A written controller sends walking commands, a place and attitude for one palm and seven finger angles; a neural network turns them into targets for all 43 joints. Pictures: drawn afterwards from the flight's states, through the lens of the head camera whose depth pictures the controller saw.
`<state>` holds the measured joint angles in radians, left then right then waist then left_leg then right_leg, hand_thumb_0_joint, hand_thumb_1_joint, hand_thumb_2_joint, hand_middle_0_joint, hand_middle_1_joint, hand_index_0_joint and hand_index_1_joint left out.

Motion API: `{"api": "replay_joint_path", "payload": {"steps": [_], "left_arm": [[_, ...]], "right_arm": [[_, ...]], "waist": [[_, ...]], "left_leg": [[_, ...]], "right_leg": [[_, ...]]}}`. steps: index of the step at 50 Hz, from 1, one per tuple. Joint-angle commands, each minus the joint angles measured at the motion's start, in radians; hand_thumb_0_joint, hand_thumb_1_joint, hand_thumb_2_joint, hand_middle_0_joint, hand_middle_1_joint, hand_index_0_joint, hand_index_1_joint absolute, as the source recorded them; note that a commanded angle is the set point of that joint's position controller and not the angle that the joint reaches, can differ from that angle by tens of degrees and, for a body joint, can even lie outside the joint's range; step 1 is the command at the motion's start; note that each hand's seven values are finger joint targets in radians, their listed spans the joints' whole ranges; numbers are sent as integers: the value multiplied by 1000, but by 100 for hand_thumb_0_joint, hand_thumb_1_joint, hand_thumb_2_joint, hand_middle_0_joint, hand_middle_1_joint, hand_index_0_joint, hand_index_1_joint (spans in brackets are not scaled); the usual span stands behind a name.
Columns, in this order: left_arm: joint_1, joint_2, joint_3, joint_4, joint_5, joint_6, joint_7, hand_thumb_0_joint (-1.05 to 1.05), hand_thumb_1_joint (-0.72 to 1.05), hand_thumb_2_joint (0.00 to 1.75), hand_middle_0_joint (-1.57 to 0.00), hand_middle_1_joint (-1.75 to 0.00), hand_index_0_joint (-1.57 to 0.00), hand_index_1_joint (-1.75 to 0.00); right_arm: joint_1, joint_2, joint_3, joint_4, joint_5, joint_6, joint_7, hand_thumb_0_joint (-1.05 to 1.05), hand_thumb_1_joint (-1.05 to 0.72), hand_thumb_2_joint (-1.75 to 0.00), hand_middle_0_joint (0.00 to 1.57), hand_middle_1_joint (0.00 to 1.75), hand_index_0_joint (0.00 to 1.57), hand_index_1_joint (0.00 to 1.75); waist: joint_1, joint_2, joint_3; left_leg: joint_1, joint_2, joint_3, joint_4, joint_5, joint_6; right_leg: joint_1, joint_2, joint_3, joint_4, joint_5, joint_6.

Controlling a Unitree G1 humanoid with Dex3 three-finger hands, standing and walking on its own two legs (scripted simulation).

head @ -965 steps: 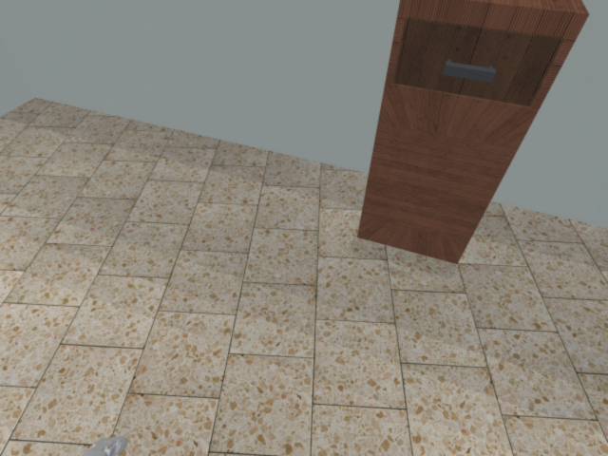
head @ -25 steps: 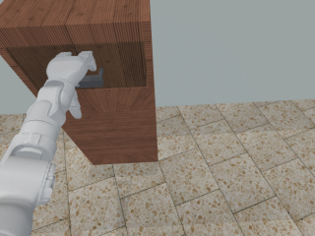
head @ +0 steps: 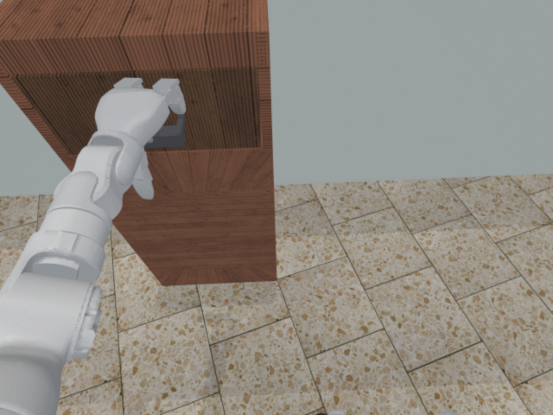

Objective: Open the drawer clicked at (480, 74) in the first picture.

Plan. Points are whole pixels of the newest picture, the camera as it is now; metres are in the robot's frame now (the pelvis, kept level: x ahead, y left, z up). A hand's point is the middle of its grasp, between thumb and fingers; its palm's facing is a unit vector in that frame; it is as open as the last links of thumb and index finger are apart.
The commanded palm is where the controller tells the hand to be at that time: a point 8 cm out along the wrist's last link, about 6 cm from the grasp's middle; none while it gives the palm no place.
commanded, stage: lower the fingers behind the handle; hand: left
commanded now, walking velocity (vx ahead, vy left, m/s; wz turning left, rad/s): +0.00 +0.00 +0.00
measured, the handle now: (148, 128) +0.58 +0.22 +0.06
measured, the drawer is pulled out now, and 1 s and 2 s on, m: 0.00 0.00 0.00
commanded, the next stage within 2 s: lift the fingers back up to retry in 1.56 s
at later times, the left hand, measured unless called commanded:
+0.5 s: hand (137, 148) +0.50 +0.22 +0.08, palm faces +0.00 -0.02 -1.00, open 13.9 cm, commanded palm +0.48 +0.22 +0.13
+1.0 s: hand (136, 151) +0.50 +0.22 +0.07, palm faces -0.03 +0.02 -1.00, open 14.0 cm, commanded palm +0.48 +0.23 +0.10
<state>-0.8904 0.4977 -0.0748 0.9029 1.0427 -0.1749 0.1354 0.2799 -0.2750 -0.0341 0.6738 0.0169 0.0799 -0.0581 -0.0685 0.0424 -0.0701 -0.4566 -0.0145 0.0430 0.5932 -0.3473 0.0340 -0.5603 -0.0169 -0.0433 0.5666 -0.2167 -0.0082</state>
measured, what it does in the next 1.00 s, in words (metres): stands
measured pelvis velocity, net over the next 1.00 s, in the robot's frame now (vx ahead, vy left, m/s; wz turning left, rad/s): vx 0.00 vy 0.00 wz -0.02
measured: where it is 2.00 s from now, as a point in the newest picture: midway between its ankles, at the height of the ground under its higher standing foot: outside the picture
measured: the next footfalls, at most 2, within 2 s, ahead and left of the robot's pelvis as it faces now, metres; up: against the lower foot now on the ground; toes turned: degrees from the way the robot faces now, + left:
none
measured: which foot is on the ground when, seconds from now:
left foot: down 0.00-1.00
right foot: down 0.00-1.00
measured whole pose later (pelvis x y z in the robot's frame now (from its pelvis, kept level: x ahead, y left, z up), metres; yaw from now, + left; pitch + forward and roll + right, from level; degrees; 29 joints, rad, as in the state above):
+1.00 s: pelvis +0.00 +0.00 -0.01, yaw -1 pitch +17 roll -1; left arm -0.92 0.55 -0.05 1.05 1.07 -0.07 0.20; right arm 0.35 -0.28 -0.03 0.67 0.01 0.09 -0.04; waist -0.08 0.05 -0.11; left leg -0.59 0.00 0.06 0.68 -0.39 0.03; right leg -0.69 0.00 -0.03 0.64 -0.24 -0.01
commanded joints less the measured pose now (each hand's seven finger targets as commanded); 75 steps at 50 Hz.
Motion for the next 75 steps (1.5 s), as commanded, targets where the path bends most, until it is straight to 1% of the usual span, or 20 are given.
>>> {"api": "replay_joint_path", "payload": {"steps": [1,3,6,10,13,16,20,25,30,34,40,43,47,56,60,62,65,68,71,75], "left_arm": [[-536,396,171,-57,38,124,162,0,-50,30,-30,-120,-30,-120],[-522,319,108,21,50,195,162,0,-50,30,-30,-120,-30,-120],[-468,281,68,67,38,246,89,0,-50,30,-30,-120,-30,-120],[-515,159,-35,-57,-22,184,-42,0,-50,30,-30,-120,-30,-120],[-517,233,24,-154,-29,67,-79,0,-50,30,-30,-120,-30,-120],[-530,285,86,-212,-13,-24,-23,0,-50,30,-30,-120,-30,-120],[-381,276,132,-112,6,11,77,0,-50,30,-30,-120,-30,-120],[-431,231,90,-77,30,116,146,0,-50,30,-30,-120,-30,-120],[-511,286,106,-78,40,143,140,0,-50,30,-30,-120,-30,-120],[-452,218,41,5,30,165,104,0,-50,30,-30,-120,-30,-120],[-375,270,85,41,29,127,65,0,-50,30,-30,-120,-30,-120],[-337,239,51,83,27,119,55,0,-50,30,-30,-120,-30,-120],[-318,270,78,63,30,101,62,0,-50,30,-30,-120,-30,-120],[-314,275,53,134,39,139,75,0,-50,30,-30,-120,-30,-120],[-301,308,86,111,30,143,68,0,-50,30,-30,-120,-30,-120],[-317,277,52,121,25,148,61,0,-50,30,-30,-120,-30,-120],[-306,334,92,120,26,145,52,0,-50,30,-30,-120,-30,-120],[-293,291,54,142,23,144,45,0,-50,30,-30,-120,-30,-120],[-309,325,67,161,25,142,43,0,-50,30,-30,-120,-30,-120],[-330,334,80,144,18,131,39,0,-50,30,-30,-120,-30,-120]], "right_arm": [[75,-125,-29,-48,-12,-28,9,0,-90,-90,20,30,20,30],[85,-134,-33,-45,-11,-29,20,0,-90,-90,20,30,20,30],[114,-153,-44,-58,-3,-16,21,0,-90,-90,20,30,20,30],[125,-161,-59,-73,1,-5,2,0,-90,-90,20,30,20,30],[131,-155,-58,-67,-5,-4,-19,0,-90,-90,20,30,20,30],[147,-135,-59,-55,-14,-9,-18,0,-90,-90,20,30,20,30],[165,-136,-65,-38,-20,-11,16,0,-90,-90,20,30,20,30],[166,-149,-73,-31,-20,-11,42,0,-90,-90,20,30,20,30],[167,-153,-76,-23,-21,-7,28,0,-90,-90,20,30,20,30],[155,-149,-61,-33,-13,-4,21,0,-90,-90,20,30,20,30],[155,-155,-55,-54,-13,-5,7,0,-90,-90,20,30,20,30],[158,-153,-49,-60,-7,-8,3,0,-90,-90,20,30,20,30],[180,-155,-54,-63,-10,-8,5,0,-90,-90,20,30,20,30],[194,-165,-51,-55,-3,-10,3,0,-90,-90,20,30,20,30],[197,-169,-52,-61,-2,-8,5,0,-90,-90,20,30,20,30],[196,-164,-49,-66,0,-10,4,0,-90,-90,20,30,20,30],[196,-173,-47,-66,1,-7,2,0,-90,-90,20,30,20,30],[189,-167,-40,-76,5,-13,-4,0,-90,-90,20,30,20,30],[193,-174,-38,-71,7,-16,-9,0,-90,-90,20,30,20,30],[204,-176,-40,-74,7,-20,-8,0,-90,-90,20,30,20,30]], "waist": [[14,36,-395],[-1,12,-399],[-11,-51,-503],[-65,-101,-475],[-53,-68,-430],[-25,43,-408],[12,47,-416],[-16,-9,-446],[-43,-12,-505],[-48,-26,-408],[-32,-56,-392],[-41,-84,-327],[-28,-63,-379],[-52,-96,-327],[-33,-84,-389],[-47,-57,-361],[-34,-74,-373],[-44,-89,-313],[-51,-104,-298],[-49,-87,-329]], "left_leg": [[2,-17,-30,-60,367,-20],[12,-6,-21,-61,370,-20],[60,2,-12,-47,437,-8],[124,1,-27,-38,446,17],[120,-8,-39,-31,419,23],[124,-6,-52,-15,471,7],[97,3,-50,12,583,-21],[60,6,-38,15,542,-12],[80,0,-37,20,506,-2],[32,-2,-31,1,411,2],[-27,-8,-18,6,359,11],[-76,-9,-14,7,288,11],[-80,-10,-10,27,310,10],[-163,-12,-3,41,206,12],[-152,-14,-3,52,228,12],[-163,-12,0,52,204,11],[-172,-13,-5,51,195,11],[-191,-11,-5,44,148,13],[-207,-10,-7,44,118,14],[-194,-7,-11,51,128,13]], "right_leg": [[278,37,21,9,222,-28],[255,39,13,7,228,-25],[311,38,20,5,305,-15],[287,41,25,-31,320,-7],[263,41,34,-28,291,-11],[204,46,32,-3,261,-26],[179,55,13,34,283,-34],[188,56,10,39,302,-28],[225,52,21,34,315,-21],[193,49,16,19,265,-19],[225,46,29,26,270,-21],[188,44,26,24,225,-17],[195,46,34,45,246,-19],[141,44,36,47,167,-12],[168,47,38,61,189,-16],[145,45,38,57,169,-13],[156,46,41,60,156,-15],[124,45,36,50,109,-12],[106,43,38,47,76,-8],[95,46,35,60,78,-13]]}}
